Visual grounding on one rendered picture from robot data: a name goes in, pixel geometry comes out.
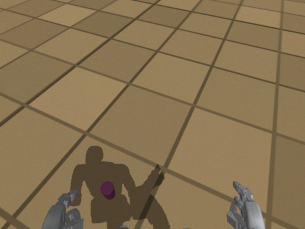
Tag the cup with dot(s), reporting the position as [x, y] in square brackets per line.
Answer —
[107, 189]

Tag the right robot hand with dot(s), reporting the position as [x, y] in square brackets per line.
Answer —
[251, 213]

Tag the left robot hand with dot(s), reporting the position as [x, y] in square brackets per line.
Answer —
[57, 218]

